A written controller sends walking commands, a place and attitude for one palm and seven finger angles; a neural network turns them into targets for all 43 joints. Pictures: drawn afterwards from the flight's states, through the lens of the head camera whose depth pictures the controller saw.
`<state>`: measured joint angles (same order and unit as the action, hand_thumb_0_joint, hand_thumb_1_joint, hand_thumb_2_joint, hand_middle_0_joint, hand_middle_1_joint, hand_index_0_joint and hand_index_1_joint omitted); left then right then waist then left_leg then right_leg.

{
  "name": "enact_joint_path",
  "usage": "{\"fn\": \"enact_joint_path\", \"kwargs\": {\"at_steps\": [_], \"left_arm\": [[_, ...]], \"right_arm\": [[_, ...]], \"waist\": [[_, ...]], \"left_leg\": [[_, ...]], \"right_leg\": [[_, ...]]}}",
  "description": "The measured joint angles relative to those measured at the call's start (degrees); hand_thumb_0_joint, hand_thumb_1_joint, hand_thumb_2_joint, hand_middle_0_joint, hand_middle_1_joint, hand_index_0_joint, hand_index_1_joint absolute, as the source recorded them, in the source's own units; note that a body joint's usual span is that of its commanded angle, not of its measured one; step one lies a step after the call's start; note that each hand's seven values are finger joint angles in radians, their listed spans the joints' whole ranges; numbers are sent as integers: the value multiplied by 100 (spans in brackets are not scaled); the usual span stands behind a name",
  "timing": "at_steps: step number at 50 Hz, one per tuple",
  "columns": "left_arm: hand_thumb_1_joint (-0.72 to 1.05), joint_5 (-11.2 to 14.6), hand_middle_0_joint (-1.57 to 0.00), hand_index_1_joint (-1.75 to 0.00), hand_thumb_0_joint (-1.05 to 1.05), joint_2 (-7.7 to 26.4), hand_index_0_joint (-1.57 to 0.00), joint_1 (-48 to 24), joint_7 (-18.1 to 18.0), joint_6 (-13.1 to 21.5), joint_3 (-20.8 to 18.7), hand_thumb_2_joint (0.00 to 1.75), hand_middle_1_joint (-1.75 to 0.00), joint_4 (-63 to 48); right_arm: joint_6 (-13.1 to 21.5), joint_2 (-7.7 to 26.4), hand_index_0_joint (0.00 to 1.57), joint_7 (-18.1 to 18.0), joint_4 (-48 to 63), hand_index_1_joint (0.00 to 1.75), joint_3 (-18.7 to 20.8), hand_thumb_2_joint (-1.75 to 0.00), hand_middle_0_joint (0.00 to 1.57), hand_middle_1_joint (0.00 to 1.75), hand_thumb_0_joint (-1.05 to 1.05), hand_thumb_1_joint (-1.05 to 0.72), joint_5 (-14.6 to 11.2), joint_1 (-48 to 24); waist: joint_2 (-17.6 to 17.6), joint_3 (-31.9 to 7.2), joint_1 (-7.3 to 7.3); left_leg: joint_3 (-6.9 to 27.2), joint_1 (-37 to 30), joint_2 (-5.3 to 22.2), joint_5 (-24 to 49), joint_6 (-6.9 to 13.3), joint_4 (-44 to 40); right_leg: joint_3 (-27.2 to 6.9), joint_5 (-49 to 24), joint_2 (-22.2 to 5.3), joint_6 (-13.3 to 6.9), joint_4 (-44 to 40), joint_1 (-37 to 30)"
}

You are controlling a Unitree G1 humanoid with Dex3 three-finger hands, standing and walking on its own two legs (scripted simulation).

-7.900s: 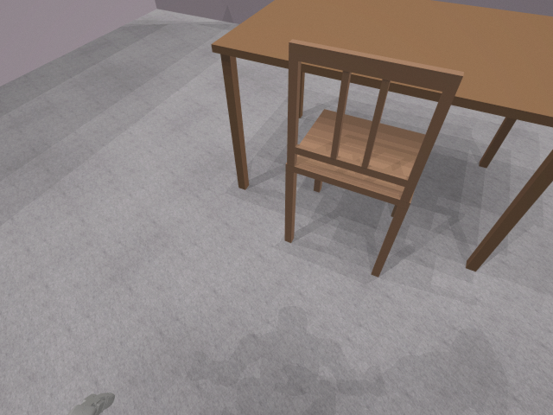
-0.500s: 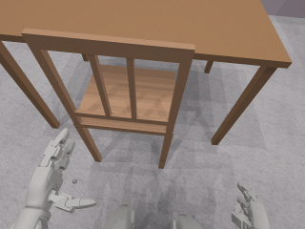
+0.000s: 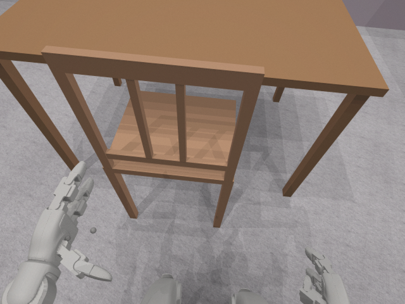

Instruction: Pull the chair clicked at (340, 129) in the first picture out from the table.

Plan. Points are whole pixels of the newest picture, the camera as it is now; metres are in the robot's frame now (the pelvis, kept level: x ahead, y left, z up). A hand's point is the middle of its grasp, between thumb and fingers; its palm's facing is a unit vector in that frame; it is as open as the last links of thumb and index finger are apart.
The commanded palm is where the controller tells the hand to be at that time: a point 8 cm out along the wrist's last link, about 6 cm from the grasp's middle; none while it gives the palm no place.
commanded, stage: raise the hand toward the chair's back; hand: left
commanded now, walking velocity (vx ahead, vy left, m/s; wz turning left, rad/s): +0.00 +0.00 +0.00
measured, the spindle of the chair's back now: (142, 123) +0.52 +0.18 +0.00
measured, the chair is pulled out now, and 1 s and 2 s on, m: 0.00 0.00 0.00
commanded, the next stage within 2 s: aim the fingers beside a spindle in 0.46 s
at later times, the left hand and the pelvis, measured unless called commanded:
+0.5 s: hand (99, 228) +0.24 +0.19 +0.04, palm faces -0.05 -1.00 -0.06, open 16.9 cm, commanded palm +0.22 +0.25 +0.04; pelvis +0.00 -0.01 +0.00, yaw +0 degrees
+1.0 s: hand (114, 211) +0.28 +0.18 +0.03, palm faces -0.07 -1.00 -0.06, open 16.9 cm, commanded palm +0.27 +0.24 +0.03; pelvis +0.00 -0.02 -0.01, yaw +0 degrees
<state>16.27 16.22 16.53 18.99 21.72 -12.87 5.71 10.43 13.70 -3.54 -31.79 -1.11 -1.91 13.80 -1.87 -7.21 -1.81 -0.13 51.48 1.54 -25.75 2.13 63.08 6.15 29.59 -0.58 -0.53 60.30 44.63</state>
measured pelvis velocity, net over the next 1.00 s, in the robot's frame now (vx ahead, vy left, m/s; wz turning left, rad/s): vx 0.00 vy -0.02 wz -0.01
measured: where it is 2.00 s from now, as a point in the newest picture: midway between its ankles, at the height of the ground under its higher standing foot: outside the picture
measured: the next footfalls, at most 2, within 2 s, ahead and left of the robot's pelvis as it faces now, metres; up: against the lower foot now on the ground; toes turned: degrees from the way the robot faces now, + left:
none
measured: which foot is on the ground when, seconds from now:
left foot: down 0.00-1.00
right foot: down 0.00-1.00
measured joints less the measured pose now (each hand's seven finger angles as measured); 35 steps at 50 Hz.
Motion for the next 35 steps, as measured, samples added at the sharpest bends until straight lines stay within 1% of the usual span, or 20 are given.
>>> {"fn": "enact_joint_path", "kwargs": {"at_steps": [6,11,18,30,35], "left_arm": [[-50,21,-6,-8,-1,3,-6,-2,-23,37,-39,30,-8,38],[-50,-14,-6,-8,-1,-19,-6,9,-52,74,-10,30,-8,81],[-50,-7,-6,-8,-1,-47,-6,9,-72,157,-7,30,-8,99],[-50,17,-6,-8,-1,-67,-6,-15,8,127,6,30,-8,133],[-50,28,-6,-8,-1,-42,-6,-212,67,190,-52,30,-8,350]], "right_arm": [[39,58,20,9,-46,30,75,-89,21,30,1,-90,-8,95],[63,79,20,19,-41,30,106,-89,21,30,1,-90,-4,95],[67,43,20,31,-32,30,89,-89,21,30,1,-90,-1,22],[73,-1,20,18,-21,30,44,-89,21,30,1,-90,3,-89],[80,30,20,-5,-57,30,34,-89,21,30,1,-90,16,-98]], "waist": [[7,-15,-58],[14,-16,-77],[16,-9,-52],[-23,-17,-2],[-11,-37,6]], "left_leg": [[-36,-72,4,29,1,-97],[-50,-76,7,29,-7,-108],[-35,-73,14,23,-32,-100],[13,-57,23,3,-84,-78],[37,33,28,-17,-108,-13]], "right_leg": [[-36,-35,4,5,-79,-47],[-52,-29,6,-3,-71,-36],[-40,-7,15,-28,-45,-28],[2,42,29,-77,-3,-15],[24,79,35,-101,75,73]]}}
